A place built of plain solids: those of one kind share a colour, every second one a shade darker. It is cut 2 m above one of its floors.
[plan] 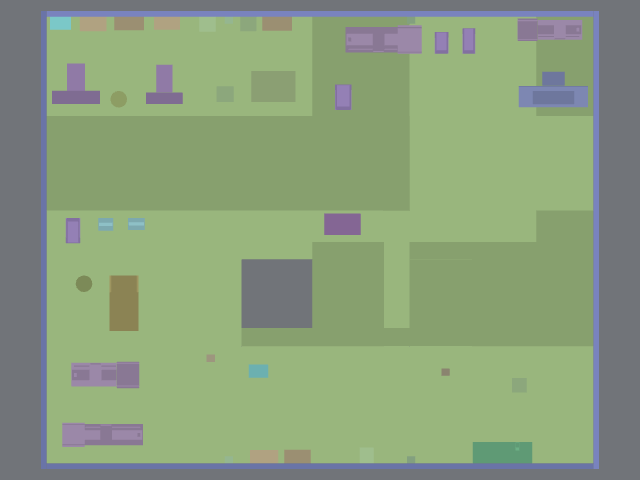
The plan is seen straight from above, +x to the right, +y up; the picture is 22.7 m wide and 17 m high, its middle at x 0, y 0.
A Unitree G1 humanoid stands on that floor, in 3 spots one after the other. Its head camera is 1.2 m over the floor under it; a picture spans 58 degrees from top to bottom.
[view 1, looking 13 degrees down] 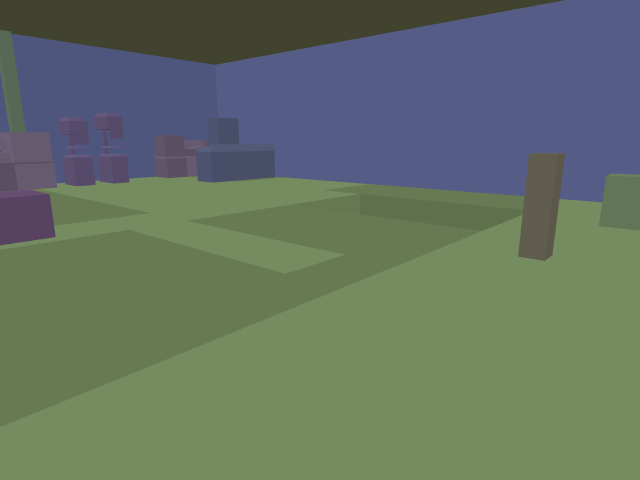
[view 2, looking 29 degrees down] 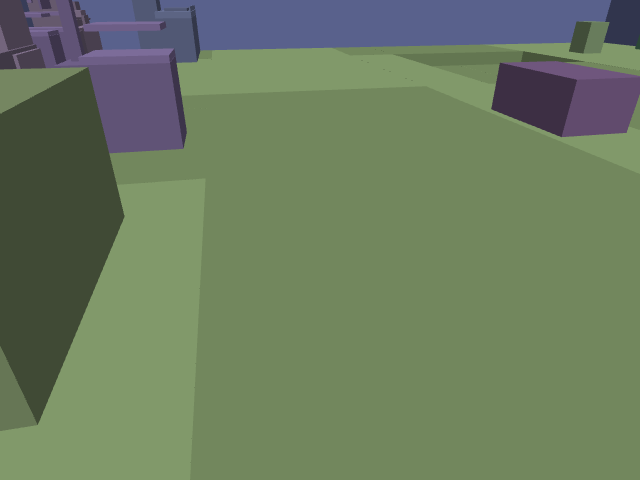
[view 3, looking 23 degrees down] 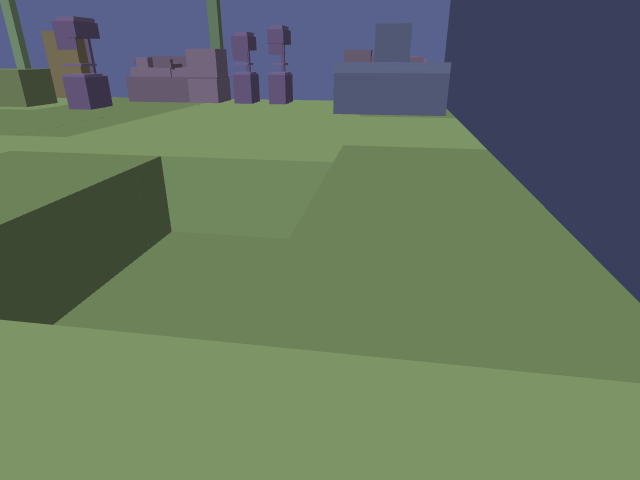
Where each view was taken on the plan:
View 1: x -0.40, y -5.86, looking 41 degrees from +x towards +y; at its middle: floor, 5.34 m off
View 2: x -3.53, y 4.19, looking -12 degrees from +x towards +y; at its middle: floor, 2.48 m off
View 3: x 8.32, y -5.31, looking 99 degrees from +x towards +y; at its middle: floor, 3.07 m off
